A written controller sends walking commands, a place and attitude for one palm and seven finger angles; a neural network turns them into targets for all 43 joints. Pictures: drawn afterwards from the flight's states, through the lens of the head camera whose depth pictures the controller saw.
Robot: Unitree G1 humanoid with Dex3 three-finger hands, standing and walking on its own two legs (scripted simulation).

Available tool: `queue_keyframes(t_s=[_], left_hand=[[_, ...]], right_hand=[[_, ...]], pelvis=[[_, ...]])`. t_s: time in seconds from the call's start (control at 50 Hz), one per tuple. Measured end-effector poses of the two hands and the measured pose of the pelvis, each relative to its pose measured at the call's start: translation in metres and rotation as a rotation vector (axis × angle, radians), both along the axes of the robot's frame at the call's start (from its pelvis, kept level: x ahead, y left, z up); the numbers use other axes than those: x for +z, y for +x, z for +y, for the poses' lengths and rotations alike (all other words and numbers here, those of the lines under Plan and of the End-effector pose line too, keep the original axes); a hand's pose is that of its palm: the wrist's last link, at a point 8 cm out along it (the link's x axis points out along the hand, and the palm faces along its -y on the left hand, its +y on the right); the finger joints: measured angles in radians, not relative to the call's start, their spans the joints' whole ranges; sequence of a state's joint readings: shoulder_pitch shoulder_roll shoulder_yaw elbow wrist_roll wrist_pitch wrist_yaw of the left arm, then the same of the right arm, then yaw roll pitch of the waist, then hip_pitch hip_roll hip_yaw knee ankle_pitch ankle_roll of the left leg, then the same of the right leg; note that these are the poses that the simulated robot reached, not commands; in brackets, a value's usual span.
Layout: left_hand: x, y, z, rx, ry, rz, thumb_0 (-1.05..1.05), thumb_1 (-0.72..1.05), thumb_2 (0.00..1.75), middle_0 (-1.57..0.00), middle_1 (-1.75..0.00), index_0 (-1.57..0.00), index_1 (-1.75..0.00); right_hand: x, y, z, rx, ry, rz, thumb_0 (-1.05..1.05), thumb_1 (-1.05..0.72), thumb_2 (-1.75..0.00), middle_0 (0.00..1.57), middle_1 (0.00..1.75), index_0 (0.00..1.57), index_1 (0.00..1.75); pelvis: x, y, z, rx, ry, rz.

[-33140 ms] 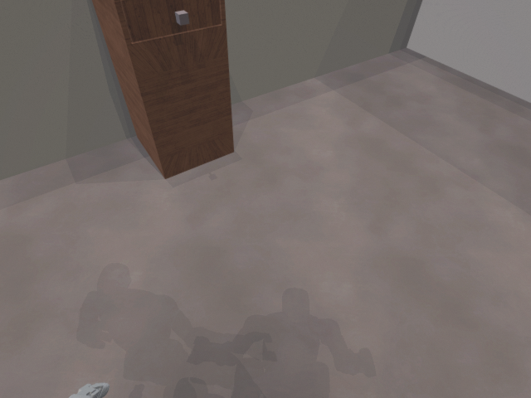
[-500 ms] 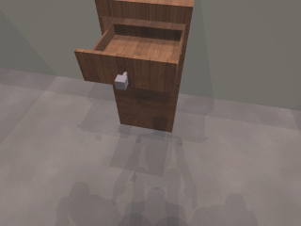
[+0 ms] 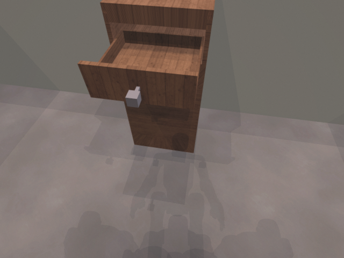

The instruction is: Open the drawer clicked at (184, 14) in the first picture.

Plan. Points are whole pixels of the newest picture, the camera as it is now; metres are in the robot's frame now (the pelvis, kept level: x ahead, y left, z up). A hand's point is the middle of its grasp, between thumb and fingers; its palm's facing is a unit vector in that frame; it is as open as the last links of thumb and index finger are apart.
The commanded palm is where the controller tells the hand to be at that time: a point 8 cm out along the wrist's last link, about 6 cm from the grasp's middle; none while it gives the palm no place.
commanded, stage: look to check the result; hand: left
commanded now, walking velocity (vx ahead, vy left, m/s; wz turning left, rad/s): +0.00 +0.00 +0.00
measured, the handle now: (135, 95) +0.59 +0.15 +0.02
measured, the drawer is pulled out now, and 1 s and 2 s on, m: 0.30 0.30 0.30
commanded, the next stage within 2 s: stand and wait in 0.58 s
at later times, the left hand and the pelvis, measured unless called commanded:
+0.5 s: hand out of the picture +0.07 +0.21 -0.17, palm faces -0.01 -0.96 -0.27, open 7.4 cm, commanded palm none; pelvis +0.02 +0.00 +0.00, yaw +0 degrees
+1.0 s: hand out of the picture +0.11 +0.22 -0.16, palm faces -0.02 -0.96 -0.29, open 7.4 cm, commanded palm none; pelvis +0.04 -0.01 +0.00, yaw +0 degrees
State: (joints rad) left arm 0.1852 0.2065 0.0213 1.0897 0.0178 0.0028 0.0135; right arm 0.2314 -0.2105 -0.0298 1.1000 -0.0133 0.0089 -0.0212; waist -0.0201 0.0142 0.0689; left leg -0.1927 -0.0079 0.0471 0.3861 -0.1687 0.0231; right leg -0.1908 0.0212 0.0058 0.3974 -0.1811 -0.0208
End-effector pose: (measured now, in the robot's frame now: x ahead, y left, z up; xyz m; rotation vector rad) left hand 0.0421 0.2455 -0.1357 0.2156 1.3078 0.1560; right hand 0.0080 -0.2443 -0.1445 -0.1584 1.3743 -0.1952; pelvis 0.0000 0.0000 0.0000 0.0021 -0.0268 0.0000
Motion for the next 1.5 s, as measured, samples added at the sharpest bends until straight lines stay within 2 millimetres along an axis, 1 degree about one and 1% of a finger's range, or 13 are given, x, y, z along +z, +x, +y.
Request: queue_keyframes(t_s=[0.3,0.48,0.88,1.1,1.34,1.5], left_hand=[[0.002,0.014,0.002,0.004,0.012,0.024,0.01,0.91,0.89,-0.20,-0.30,-0.20,-0.29],[0.005,0.022,0.006,0.006,0.027,0.023,0.01,0.91,0.89,-0.20,-0.30,-0.20,-0.29],[0.006,0.054,0.012,-0.017,0.035,-0.017,0.01,0.91,0.89,-0.20,-0.30,-0.20,-0.30],[0.012,0.072,0.022,-0.030,0.059,-0.048,0.01,0.91,0.89,-0.21,-0.30,-0.20,-0.30],[0.018,0.085,0.034,-0.044,0.086,-0.070,0.01,0.91,0.89,-0.21,-0.30,-0.20,-0.30],[0.020,0.091,0.037,-0.051,0.093,-0.085,0.01,0.91,0.89,-0.21,-0.30,-0.20,-0.30]], right_hand=[[0.000,0.033,0.001,0.019,0.006,-0.017,0.01,-0.91,-0.90,0.20,0.30,0.20,0.30],[0.001,0.050,-0.004,0.030,-0.002,-0.032,0.01,-0.91,-0.90,0.20,0.30,0.20,0.30],[0.011,0.071,-0.025,0.034,-0.053,-0.046,0.01,-0.91,-0.90,0.20,0.30,0.20,0.30],[0.015,0.084,-0.034,0.038,-0.074,-0.071,0.01,-0.91,-0.90,0.20,0.30,0.20,0.30],[0.021,0.098,-0.047,0.051,-0.101,-0.097,0.01,-0.91,-0.90,0.20,0.30,0.20,0.30],[0.025,0.105,-0.052,0.061,-0.116,-0.112,0.01,-0.91,-0.90,0.20,0.30,0.20,0.30]], pelvis=[[0.002,0.015,-0.001,0.000,0.000,0.003],[0.003,0.022,-0.002,0.001,0.001,0.006],[0.004,0.036,-0.005,-0.003,0.000,0.011],[0.004,0.041,-0.005,-0.005,0.000,0.008],[0.005,0.044,-0.005,-0.006,0.000,0.008],[0.005,0.045,-0.005,-0.005,0.000,0.005]])
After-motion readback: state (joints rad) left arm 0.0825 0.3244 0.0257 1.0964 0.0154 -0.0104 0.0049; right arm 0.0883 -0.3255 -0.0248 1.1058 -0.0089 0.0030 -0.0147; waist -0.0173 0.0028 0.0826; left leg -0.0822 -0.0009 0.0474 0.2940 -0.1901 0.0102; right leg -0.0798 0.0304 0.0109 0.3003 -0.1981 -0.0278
